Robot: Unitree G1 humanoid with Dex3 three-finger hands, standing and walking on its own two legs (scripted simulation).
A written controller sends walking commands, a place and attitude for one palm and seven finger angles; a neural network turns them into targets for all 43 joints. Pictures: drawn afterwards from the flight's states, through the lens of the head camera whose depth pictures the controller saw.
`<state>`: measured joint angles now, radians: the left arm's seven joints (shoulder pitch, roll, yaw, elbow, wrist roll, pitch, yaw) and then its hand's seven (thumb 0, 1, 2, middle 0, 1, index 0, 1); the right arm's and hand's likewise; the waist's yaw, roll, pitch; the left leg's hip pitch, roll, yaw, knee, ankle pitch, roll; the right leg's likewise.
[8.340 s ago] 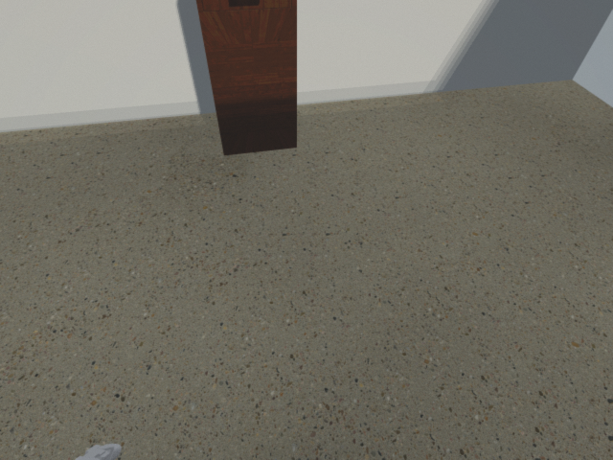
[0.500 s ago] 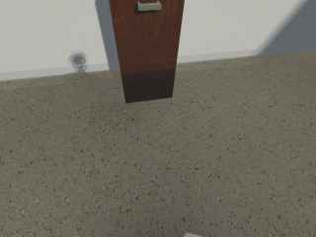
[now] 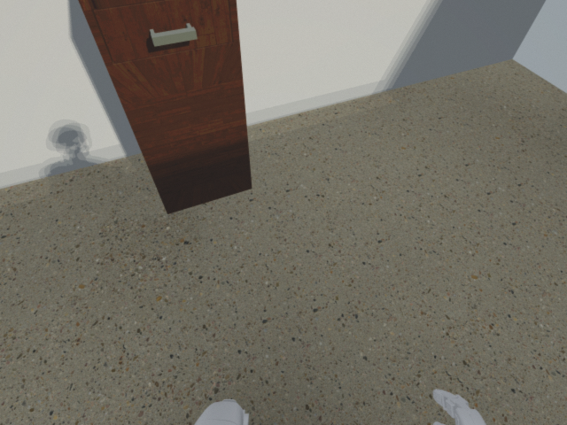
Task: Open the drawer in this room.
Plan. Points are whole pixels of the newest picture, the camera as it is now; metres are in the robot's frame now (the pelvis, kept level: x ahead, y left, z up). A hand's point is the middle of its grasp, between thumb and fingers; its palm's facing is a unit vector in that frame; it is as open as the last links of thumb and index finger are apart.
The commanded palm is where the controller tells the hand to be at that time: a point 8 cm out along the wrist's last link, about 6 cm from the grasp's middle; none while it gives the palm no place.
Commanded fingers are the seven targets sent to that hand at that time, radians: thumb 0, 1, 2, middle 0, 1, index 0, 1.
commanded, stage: walk to a spot facing it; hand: left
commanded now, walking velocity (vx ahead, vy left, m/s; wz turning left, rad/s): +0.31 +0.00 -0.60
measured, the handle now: (172, 33) +1.03 +0.43 +0.01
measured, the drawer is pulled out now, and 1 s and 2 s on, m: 0.00 0.00 0.00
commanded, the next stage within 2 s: turn to face it in 0.96 s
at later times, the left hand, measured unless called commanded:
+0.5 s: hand (214, 300) +0.34 +0.18 -0.17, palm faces -0.35 -0.92 -0.18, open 7.4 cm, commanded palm none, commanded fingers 0.00 0.90 0.90 -0.20 -0.30 -0.20 -0.30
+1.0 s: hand (274, 239) +0.49 +0.08 -0.16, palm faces -0.46 -0.85 -0.25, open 7.3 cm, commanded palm none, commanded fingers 0.00 0.90 0.90 -0.20 -0.30 -0.20 -0.30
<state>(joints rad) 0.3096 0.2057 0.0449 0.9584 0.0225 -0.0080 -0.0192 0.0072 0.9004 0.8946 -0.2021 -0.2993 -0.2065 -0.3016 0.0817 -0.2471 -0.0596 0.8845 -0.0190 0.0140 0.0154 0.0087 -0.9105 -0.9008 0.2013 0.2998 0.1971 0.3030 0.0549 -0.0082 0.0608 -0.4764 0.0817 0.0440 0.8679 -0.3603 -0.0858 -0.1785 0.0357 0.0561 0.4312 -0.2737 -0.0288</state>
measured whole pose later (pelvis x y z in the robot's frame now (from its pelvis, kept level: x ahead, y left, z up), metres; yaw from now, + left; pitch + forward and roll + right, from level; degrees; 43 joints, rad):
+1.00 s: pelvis +0.35 -0.08 +0.00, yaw -32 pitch +1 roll +0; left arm 0.26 0.23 0.06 0.99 0.02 -0.05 -0.01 0.00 0.92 0.89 -0.20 -0.30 -0.21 -0.30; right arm 0.10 -0.20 -0.04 0.89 -0.02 -0.02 0.01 0.01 -0.91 -0.90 0.20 0.30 0.20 0.30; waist 0.03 0.02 0.04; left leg -0.59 0.15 0.04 0.87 -0.23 -0.09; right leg -0.17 0.08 -0.01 0.44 -0.29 -0.08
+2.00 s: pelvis +0.46 -0.16 +0.00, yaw -8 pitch +0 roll +2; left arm 0.24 0.20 0.03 0.93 0.03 0.01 0.02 0.01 0.90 0.89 -0.20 -0.30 -0.21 -0.30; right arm 0.11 -0.28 -0.08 0.93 -0.01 0.08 0.03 0.01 -0.91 -0.90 0.20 0.30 0.19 0.30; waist 0.02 0.00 0.09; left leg -0.43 0.07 0.06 0.92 -0.41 -0.08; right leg -0.20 -0.14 -0.31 0.53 -0.32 -0.03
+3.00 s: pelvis +0.42 -0.14 -0.02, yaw +26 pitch -1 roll +0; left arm 0.25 0.26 0.05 0.95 0.02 0.04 0.02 0.01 0.90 0.89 -0.20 -0.30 -0.21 -0.30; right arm 0.14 -0.23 -0.05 0.94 -0.01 0.04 0.02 0.01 -0.91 -0.90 0.20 0.30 0.20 0.30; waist 0.02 -0.07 0.09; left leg -0.27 0.01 0.08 0.62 -0.34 0.01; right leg -0.30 -0.18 -0.17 0.72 -0.41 0.07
